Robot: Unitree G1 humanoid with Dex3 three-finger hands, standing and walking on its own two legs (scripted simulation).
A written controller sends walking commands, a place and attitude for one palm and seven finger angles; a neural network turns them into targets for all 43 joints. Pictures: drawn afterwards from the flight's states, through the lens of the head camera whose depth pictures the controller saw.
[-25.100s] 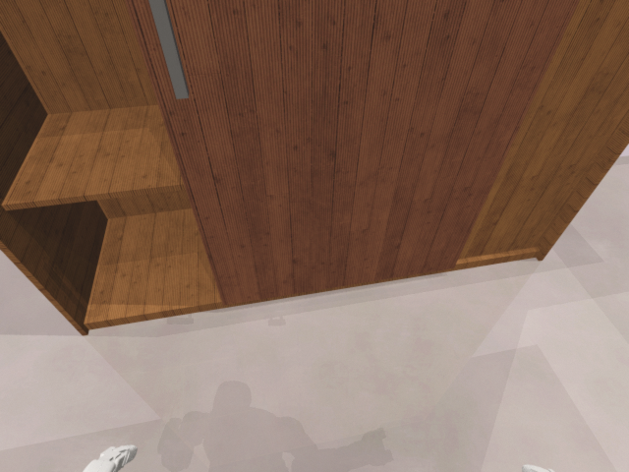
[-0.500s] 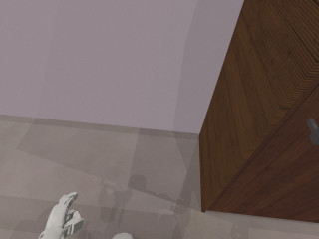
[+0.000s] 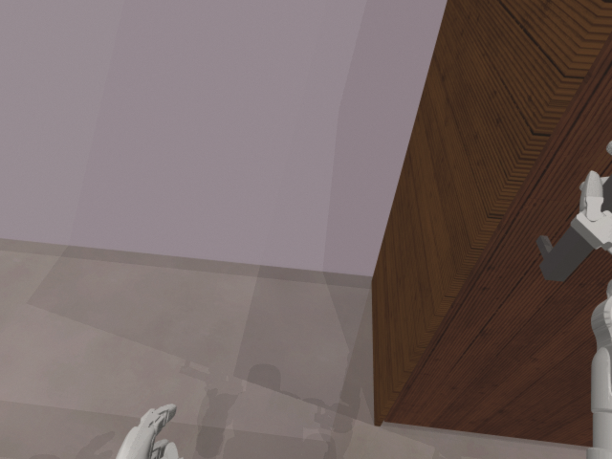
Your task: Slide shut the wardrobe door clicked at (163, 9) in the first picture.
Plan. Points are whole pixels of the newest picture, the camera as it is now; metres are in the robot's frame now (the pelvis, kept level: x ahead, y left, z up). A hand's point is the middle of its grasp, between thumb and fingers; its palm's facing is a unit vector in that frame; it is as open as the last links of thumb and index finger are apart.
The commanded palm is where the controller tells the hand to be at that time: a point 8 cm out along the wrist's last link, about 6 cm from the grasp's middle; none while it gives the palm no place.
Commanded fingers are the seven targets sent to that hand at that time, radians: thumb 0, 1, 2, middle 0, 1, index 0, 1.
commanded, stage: stop walking and hold the door there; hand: right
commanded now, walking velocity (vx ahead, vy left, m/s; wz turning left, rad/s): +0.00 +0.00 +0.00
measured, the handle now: out of the picture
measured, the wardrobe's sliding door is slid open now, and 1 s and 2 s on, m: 0.00 0.00 0.00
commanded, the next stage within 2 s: loosen the grip on the handle in 0.34 s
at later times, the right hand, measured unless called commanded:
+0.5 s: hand (596, 208) +0.33 -0.28 +0.22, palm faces +0.47 +0.85 -0.22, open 7.0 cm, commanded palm +0.27 -0.31 +0.22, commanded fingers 0.00 -0.42 -0.67 0.45 1.40 0.45 1.40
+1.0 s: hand (605, 219) +0.32 -0.29 +0.22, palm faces +0.51 +0.85 -0.15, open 14.2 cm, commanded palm +0.27 -0.32 +0.22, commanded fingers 0.00 0.55 -0.20 0.25 1.15 0.25 1.15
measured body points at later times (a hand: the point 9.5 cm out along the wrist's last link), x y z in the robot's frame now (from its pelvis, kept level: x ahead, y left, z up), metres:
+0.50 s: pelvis +0.01 +0.01 +0.00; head +0.01 +0.01 +0.45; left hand +0.18 +0.23 -0.09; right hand +0.30 -0.32 +0.23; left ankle -0.02 +0.09 -0.74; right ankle +0.06 -0.08 -0.74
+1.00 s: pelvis -0.03 +0.01 -0.01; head -0.03 +0.00 +0.44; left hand +0.11 +0.26 -0.11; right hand +0.29 -0.33 +0.22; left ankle -0.02 +0.09 -0.74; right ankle +0.06 -0.08 -0.74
